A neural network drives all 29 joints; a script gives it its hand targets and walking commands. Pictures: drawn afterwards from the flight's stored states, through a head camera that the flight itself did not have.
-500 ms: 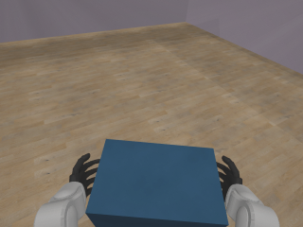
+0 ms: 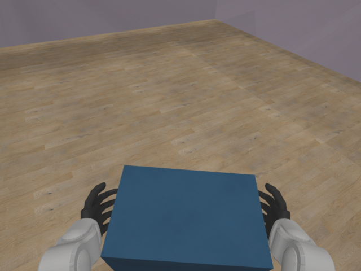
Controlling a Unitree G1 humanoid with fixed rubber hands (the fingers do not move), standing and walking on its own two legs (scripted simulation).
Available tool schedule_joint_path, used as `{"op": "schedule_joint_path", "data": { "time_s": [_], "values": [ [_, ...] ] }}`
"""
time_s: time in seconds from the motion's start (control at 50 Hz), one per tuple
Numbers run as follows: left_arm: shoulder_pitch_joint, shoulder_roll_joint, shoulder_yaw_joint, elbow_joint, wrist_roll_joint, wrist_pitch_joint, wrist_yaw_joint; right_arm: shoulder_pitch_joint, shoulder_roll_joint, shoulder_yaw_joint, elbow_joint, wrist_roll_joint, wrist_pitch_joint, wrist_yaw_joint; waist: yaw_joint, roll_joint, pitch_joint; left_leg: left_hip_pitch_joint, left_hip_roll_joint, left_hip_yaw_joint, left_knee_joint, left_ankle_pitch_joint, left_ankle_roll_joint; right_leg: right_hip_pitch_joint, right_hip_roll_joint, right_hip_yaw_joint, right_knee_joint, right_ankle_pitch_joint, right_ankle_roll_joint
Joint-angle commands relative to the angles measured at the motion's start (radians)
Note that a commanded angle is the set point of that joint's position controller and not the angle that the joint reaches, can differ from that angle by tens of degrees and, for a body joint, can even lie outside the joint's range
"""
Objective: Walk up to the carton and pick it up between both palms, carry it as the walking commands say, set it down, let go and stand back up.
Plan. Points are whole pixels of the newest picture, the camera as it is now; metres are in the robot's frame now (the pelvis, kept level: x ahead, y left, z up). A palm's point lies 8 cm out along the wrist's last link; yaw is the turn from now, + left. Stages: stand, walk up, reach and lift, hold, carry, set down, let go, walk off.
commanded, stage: carry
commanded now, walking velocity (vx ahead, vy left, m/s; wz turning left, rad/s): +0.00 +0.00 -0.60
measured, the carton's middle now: (184, 230) +0.23 +0.00 +0.02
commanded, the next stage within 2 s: none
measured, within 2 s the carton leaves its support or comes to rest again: neither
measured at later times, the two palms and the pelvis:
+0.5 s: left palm (121, 213) +0.25 +0.13 +0.06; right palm (301, 247) +0.19 -0.22 +0.07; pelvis +0.00 +0.00 -0.01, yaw -10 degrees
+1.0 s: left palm (140, 208) +0.26 +0.09 +0.07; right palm out of the picture +0.14 -0.23 +0.07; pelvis -0.01 +0.02 +0.00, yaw -25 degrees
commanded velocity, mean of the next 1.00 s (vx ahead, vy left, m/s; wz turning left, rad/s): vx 0.00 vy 0.00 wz -0.60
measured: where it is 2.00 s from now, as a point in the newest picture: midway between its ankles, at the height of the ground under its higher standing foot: outside the picture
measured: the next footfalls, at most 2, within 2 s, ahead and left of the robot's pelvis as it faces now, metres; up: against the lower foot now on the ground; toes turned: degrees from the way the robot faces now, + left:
left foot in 0.92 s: +0.03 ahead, +0.13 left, +0.00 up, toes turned -13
right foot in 1.20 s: -0.02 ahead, -0.15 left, +0.00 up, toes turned -39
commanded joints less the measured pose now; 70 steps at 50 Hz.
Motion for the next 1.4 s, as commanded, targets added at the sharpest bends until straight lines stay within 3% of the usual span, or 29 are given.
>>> {"op": "schedule_joint_path", "data": {
  "time_s": [0.0,0.24,0.42,0.54,0.6,0.64,0.68,0.72,0.74,0.78,0.82,0.86,0.88,0.9,0.92,0.94,0.96,0.98,1.0,1.04,1.1,1.14,1.16,1.18,1.2,1.22,1.26,1.3,1.38],
  "values": [
    [-0.473,-0.686,-0.812,-0.172,-0.278,-0.016,-0.086,-0.392,0.705,0.824,-0.191,0.286,-0.004,0.075,-0.014,-0.02,-0.256,0.219,0.109,-0.073,0.001,-0.017,-0.03,-0.009,-0.14,0.157,-0.107,0.175,-0.015],
    [-0.456,-0.709,-0.82,-0.173,-0.275,-0.025,-0.088,-0.413,0.732,0.852,-0.21,0.315,-0.016,0.086,-0.011,0.002,-0.247,0.252,0.18,-0.076,0.019,-0.044,-0.05,-0.095,-0.093,0.205,-0.025,0.221,-0.019],
    [-0.45,-0.71,-0.817,-0.179,-0.273,-0.036,-0.085,-0.392,0.735,0.85,-0.2,0.312,-0.023,0.085,-0.013,-0.057,-0.238,0.256,0.158,-0.03,0.076,-0.181,-0.071,-0.149,-0.101,0.31,-0.063,0.25,-0.048],
    [-0.441,-0.7,-0.818,-0.18,-0.269,-0.04,-0.083,-0.374,0.722,0.84,-0.172,0.308,-0.027,0.083,-0.009,0.096,-0.226,0.31,0.275,-0.08,-0.032,-0.155,-0.051,-0.22,-0.013,0.224,0.039,0.076,-0.021],
    [-0.452,-0.711,-0.826,-0.175,-0.284,-0.04,-0.087,-0.382,0.728,0.838,-0.18,0.304,-0.032,0.078,-0.003,0.111,-0.227,0.259,0.329,-0.08,-0.059,-0.26,-0.043,-0.202,-0.008,0.219,0.073,-0.021,-0.023],
    [-0.451,-0.704,-0.816,-0.169,-0.288,-0.042,-0.09,-0.387,0.727,0.841,-0.183,0.3,-0.031,0.072,0.003,-0.017,-0.207,0.187,0.275,-0.028,0.024,-0.338,-0.076,-0.163,-0.044,0.318,-0.027,0.076,-0.045],
    [-0.458,-0.696,-0.808,-0.165,-0.289,-0.046,-0.094,-0.388,0.725,0.844,-0.193,0.292,-0.03,0.068,0.004,-0.243,-0.181,0.082,0.087,0.058,0.259,-0.406,-0.121,-0.117,-0.149,0.572,-0.218,0.226,-0.089],
    [-0.42,-0.701,-0.791,-0.167,-0.269,-0.052,-0.098,-0.425,0.73,0.869,-0.227,0.306,-0.038,0.069,0.014,-0.227,-0.172,-0.012,0.029,-0.02,0.394,-0.437,-0.122,-0.042,-0.172,0.655,-0.246,0.292,-0.117],
    [-0.419,-0.712,-0.794,-0.19,-0.269,-0.06,-0.1,-0.422,0.75,0.877,-0.235,0.316,-0.044,0.069,0.012,-0.177,-0.188,-0.041,0.018,-0.039,0.393,-0.424,-0.118,0.022,-0.17,0.634,-0.217,0.382,-0.116],
    [-0.436,-0.727,-0.82,-0.236,-0.285,-0.079,-0.102,-0.373,0.78,0.869,-0.211,0.313,-0.06,0.065,0.007,-0.157,-0.258,-0.044,-0.003,-0.061,0.306,-0.389,-0.113,0.165,-0.134,0.545,-0.118,0.638,-0.103],
    [-0.432,-0.726,-0.839,-0.277,-0.293,-0.097,-0.098,-0.344,0.792,0.866,-0.223,0.318,-0.072,0.065,0.008,-0.139,-0.33,0.048,-0.016,-0.062,0.176,-0.366,-0.113,0.224,-0.11,0.498,-0.056,0.758,-0.085],
    [-0.417,-0.703,-0.847,-0.297,-0.291,-0.103,-0.087,-0.318,0.778,0.852,-0.233,0.323,-0.079,0.066,-0.006,-0.076,-0.402,0.291,0.016,-0.063,-0.038,-0.235,-0.105,0.128,-0.069,0.421,0.022,0.744,-0.054],
    [-0.415,-0.698,-0.852,-0.303,-0.289,-0.103,-0.08,-0.299,0.778,0.845,-0.229,0.323,-0.081,0.067,-0.024,-0.019,-0.431,0.445,0.096,-0.1,-0.134,-0.106,-0.089,0.025,-0.039,0.362,0.078,0.586,-0.02],
    [-0.393,-0.686,-0.85,-0.302,-0.281,-0.099,-0.078,-0.287,0.745,0.835,-0.234,0.314,-0.081,0.066,-0.02,0.115,-0.398,0.567,0.254,-0.191,-0.139,0.166,-0.044,-0.167,0.028,0.257,0.154,0.288,0.015],
    [-0.373,-0.686,-0.843,-0.294,-0.27,-0.092,-0.073,-0.291,0.711,0.827,-0.251,0.31,-0.082,0.065,-0.008,0.29,-0.361,0.685,0.437,-0.298,-0.091,0.528,0.025,-0.39,0.107,0.117,0.278,-0.157,0.05],
    [-0.37,-0.681,-0.837,-0.282,-0.264,-0.088,-0.071,-0.305,0.705,0.833,-0.268,0.321,-0.083,0.069,-0.013,0.28,-0.34,0.696,0.484,-0.254,-0.045,0.733,0.076,-0.434,0.04,0.091,0.375,-0.241,0.054],
    [-0.406,-0.687,-0.854,-0.292,-0.28,-0.084,-0.078,-0.304,0.721,0.829,-0.253,0.319,-0.083,0.07,-0.019,0.245,-0.299,0.611,0.453,-0.208,-0.035,0.688,0.077,-0.388,-0.028,0.099,0.359,-0.176,0.073],
    [-0.397,-0.684,-0.848,-0.275,-0.278,-0.076,-0.081,-0.292,0.717,0.827,-0.256,0.304,-0.079,0.069,-0.01,0.159,-0.244,0.539,0.385,-0.153,-0.056,0.625,0.053,-0.337,-0.013,0.061,0.358,-0.145,0.083],
    [-0.413,-0.686,-0.849,-0.274,-0.285,-0.071,-0.083,-0.28,0.714,0.815,-0.239,0.29,-0.074,0.07,-0.009,0.134,-0.189,0.47,0.347,-0.093,-0.078,0.575,0.024,-0.289,-0.015,0.032,0.336,-0.116,0.084],
    [-0.449,-0.687,-0.856,-0.283,-0.292,-0.072,-0.078,-0.292,0.694,0.805,-0.248,0.275,-0.072,0.068,-0.01,0.171,-0.14,0.402,0.307,0.0,-0.056,0.479,-0.024,-0.22,-0.002,-0.002,0.251,-0.08,0.076],
    [-0.376,-0.658,-0.823,-0.218,-0.265,-0.053,-0.072,-0.298,0.645,0.816,-0.283,0.272,-0.061,0.054,-0.02,0.214,-0.161,0.418,0.31,0.049,0.018,0.463,-0.026,-0.135,0.028,-0.063,0.12,-0.06,0.069],
    [-0.335,-0.642,-0.807,-0.182,-0.259,-0.044,-0.068,-0.273,0.624,0.817,-0.266,0.262,-0.045,0.048,0.0,0.145,-0.213,0.351,0.284,0.093,0.166,0.474,-0.057,0.041,0.04,-0.052,-0.043,0.056,0.057],
    [-0.305,-0.628,-0.789,-0.154,-0.251,-0.037,-0.068,-0.25,0.596,0.81,-0.246,0.252,-0.033,0.047,0.012,0.072,-0.229,0.239,0.252,0.098,0.283,0.367,-0.095,0.172,-0.009,0.046,-0.123,0.231,0.027],
    [-0.312,-0.608,-0.784,-0.163,-0.248,-0.04,-0.065,-0.247,0.595,0.809,-0.241,0.245,-0.024,0.047,0.015,-0.189,-0.254,-0.008,0.162,0.094,0.497,-0.083,-0.149,0.362,-0.212,0.329,-0.105,0.75,-0.058],
    [-0.301,-0.593,-0.762,-0.128,-0.235,-0.037,-0.062,-0.265,0.602,0.825,-0.24,0.251,-0.018,0.052,0.003,-0.38,-0.249,-0.201,0.077,0.033,0.594,-0.618,-0.154,0.428,-0.36,0.535,-0.062,1.156,-0.162],
    [-0.295,-0.592,-0.748,-0.13,-0.228,-0.036,-0.062,-0.288,0.611,0.829,-0.211,0.268,-0.014,0.057,0.001,-0.257,-0.227,-0.17,0.093,-0.056,0.636,-0.655,-0.144,0.336,-0.359,0.524,-0.06,1.134,-0.173],
    [-0.353,-0.64,-0.765,-0.197,-0.244,-0.04,-0.066,-0.331,0.677,0.858,-0.208,0.315,-0.023,0.072,0.002,-0.117,-0.223,-0.132,0.063,-0.08,0.615,-0.55,-0.129,0.237,-0.282,0.421,-0.105,0.748,-0.151],
    [-0.409,-0.709,-0.789,-0.234,-0.253,-0.056,-0.072,-0.38,0.757,0.882,-0.22,0.348,-0.037,0.087,0.001,-0.107,-0.213,-0.117,0.051,-0.088,0.562,-0.444,-0.122,0.165,-0.211,0.359,-0.128,0.442,-0.113],
    [-0.399,-0.728,-0.792,-0.284,-0.242,-0.086,-0.077,-0.398,0.78,0.899,-0.277,0.362,-0.063,0.091,0.008,-0.131,-0.262,-0.076,0.014,-0.087,0.466,-0.367,-0.105,0.131,-0.206,0.391,-0.196,0.172,-0.117]
  ]
}}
